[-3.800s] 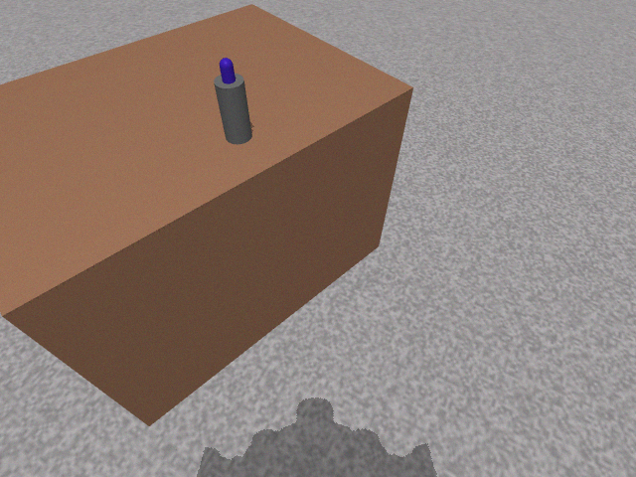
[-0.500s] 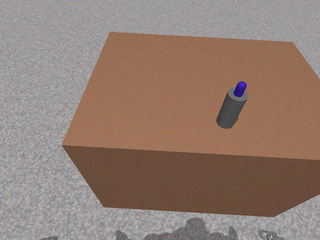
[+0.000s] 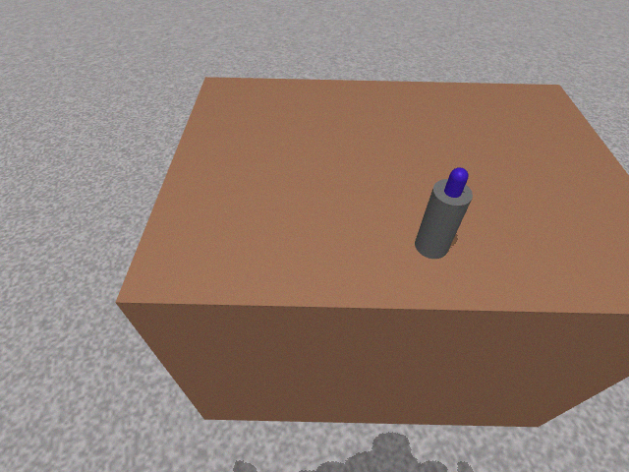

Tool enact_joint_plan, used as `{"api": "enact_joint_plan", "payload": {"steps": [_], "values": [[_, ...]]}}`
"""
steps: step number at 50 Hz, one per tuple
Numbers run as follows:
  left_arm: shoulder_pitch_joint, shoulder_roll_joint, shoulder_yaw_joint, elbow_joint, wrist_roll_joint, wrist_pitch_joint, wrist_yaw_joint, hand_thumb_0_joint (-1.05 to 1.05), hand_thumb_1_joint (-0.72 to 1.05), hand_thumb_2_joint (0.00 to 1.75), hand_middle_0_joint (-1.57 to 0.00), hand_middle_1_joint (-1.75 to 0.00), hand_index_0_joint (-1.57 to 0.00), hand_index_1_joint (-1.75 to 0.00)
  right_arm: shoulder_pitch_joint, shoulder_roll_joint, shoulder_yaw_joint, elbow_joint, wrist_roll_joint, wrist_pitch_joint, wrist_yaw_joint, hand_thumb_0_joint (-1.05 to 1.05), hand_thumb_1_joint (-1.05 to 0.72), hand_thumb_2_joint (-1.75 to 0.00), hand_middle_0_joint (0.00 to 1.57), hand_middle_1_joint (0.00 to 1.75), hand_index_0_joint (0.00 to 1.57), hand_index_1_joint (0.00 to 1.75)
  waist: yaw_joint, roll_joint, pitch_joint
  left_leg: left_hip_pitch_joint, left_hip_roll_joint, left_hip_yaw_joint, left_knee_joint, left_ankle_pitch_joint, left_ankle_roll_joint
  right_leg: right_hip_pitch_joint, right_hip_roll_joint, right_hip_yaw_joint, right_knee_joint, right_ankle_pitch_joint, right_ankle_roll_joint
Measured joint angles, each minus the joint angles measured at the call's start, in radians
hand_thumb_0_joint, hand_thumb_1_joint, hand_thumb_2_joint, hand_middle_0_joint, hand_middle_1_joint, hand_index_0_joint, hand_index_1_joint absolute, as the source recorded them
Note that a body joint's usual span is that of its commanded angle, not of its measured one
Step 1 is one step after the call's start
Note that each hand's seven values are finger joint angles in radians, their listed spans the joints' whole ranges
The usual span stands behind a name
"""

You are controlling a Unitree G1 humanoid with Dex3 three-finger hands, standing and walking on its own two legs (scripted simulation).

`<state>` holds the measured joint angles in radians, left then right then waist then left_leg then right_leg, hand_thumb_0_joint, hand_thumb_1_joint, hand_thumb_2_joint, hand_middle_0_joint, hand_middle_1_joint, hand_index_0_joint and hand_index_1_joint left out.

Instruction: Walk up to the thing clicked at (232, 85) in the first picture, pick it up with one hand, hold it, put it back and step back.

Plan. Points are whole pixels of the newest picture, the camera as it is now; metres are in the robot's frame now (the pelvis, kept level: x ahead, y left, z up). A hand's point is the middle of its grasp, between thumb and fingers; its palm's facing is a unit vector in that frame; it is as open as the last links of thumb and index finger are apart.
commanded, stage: walk up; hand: right
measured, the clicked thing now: (444, 211) +0.49 -0.21 +0.01
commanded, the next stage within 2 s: stand in 0.28 s
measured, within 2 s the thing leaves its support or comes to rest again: neither
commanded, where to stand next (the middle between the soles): +0.05 +0.02 m, yaw -1 degrees
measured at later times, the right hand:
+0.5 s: hand out of the picture +0.09 -0.25 -0.15, palm faces +0.00 +0.94 -0.34, open 7.4 cm
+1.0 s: hand out of the picture +0.05 -0.26 -0.16, palm faces -0.01 +0.94 -0.34, open 7.4 cm
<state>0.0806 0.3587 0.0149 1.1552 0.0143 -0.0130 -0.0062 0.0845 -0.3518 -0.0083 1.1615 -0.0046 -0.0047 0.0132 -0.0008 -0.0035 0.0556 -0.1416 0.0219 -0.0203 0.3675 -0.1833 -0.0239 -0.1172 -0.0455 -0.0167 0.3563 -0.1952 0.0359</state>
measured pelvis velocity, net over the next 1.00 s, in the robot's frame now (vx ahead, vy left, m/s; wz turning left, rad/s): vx -0.01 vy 0.00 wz -0.01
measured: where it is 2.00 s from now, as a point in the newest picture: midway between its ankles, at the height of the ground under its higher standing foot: outside the picture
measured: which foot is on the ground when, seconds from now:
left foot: down 0.00-1.00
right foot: down 0.00-1.00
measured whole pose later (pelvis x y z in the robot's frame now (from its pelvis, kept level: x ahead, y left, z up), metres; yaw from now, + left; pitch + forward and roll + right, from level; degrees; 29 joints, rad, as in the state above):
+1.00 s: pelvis -0.01 +0.00 +0.00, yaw +0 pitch -3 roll +0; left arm 0.13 0.37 0.01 1.13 0.01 0.00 -0.01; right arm 0.11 -0.35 0.00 1.16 -0.01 0.00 0.02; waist 0.00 -0.01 0.06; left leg -0.13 0.03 -0.02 0.33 -0.15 -0.03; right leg -0.11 -0.04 -0.01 0.33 -0.17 0.03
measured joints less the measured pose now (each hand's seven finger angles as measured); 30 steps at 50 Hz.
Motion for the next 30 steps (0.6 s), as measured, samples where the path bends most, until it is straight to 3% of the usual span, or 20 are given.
{"api": "enact_joint_plan", "payload": {"steps": [30], "values": [[0.006, 0.001, -0.007, -0.027, -0.003, 0.004, 0.003, 0.0, 0.9, 0.89, -0.2, -0.3, -0.2, -0.3, -0.024, 0.007, 0.005, -0.022, 0.004, -0.004, -0.004, 0.01, -0.9, -0.89, 0.21, 0.3, 0.21, 0.3, -0.003, -0.004, 0.007, 0.029, 0.004, 0.01, -0.042, 0.022, -0.003, 0.021, 0.003, 0.008, -0.034, 0.021, 0.0]]}}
